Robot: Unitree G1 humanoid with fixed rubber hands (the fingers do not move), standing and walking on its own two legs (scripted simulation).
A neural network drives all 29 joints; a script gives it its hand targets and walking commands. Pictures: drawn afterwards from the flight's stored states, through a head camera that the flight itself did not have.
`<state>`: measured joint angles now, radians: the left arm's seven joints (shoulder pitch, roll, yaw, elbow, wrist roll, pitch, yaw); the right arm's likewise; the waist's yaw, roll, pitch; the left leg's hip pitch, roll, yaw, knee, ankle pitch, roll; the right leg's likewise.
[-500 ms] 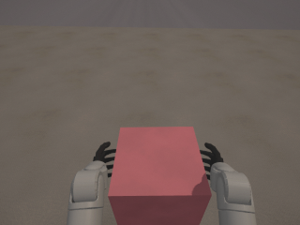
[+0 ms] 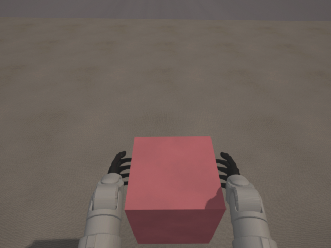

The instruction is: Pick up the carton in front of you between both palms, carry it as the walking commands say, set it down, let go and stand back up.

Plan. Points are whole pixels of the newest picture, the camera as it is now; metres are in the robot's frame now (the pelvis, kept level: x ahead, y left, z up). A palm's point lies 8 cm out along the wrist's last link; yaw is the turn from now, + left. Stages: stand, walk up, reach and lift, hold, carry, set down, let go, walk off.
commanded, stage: carry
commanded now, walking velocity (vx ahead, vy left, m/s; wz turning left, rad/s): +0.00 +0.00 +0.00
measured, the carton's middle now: (173, 191) +0.31 +0.00 -0.04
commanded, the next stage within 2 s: hold in 0.26 s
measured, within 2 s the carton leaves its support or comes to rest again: neither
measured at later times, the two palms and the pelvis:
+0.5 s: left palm (110, 181) +0.28 +0.16 +0.05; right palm (231, 181) +0.29 -0.14 +0.05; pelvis +0.00 +0.00 +0.01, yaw +1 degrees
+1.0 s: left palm (111, 182) +0.28 +0.15 +0.06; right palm (233, 178) +0.29 -0.15 +0.05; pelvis -0.01 -0.01 +0.01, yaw +3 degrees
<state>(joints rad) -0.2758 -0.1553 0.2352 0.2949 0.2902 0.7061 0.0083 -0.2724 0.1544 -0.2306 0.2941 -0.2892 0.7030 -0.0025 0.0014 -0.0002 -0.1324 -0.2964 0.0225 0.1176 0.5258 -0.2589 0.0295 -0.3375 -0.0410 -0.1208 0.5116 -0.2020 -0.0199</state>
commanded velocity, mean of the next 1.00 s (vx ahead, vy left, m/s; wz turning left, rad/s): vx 0.00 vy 0.00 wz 0.00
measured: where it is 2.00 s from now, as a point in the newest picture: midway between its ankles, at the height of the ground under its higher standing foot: outside the picture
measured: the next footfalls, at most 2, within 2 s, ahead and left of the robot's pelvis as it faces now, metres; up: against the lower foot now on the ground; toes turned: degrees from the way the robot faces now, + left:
none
